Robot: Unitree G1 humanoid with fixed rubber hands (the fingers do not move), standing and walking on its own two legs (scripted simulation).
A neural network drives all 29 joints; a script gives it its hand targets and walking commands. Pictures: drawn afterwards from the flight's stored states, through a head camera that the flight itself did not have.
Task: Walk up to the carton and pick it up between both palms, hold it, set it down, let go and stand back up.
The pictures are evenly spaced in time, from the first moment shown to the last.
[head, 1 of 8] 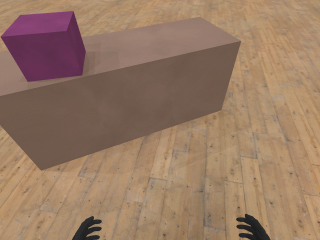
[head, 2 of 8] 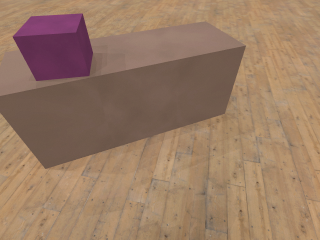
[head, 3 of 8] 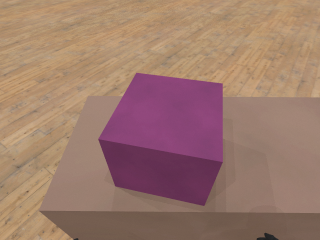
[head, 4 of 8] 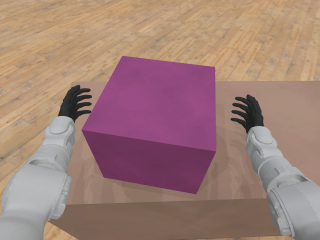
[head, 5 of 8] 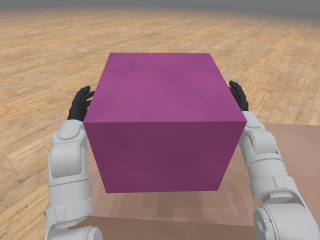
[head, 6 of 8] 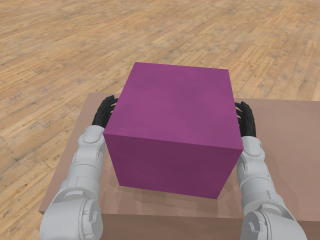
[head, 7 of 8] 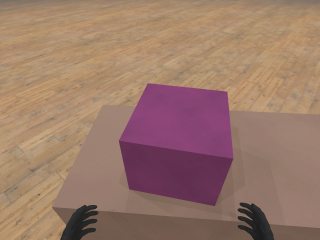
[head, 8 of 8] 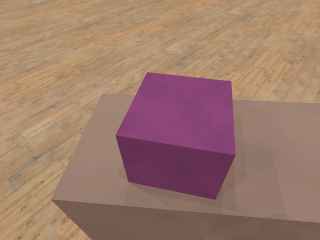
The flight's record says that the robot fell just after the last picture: no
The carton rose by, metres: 0.20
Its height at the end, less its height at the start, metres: +0.00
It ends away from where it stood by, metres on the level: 0.02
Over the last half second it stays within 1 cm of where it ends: yes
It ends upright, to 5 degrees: yes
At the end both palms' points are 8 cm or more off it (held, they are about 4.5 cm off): yes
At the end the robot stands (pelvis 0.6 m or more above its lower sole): yes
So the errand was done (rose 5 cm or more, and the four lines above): yes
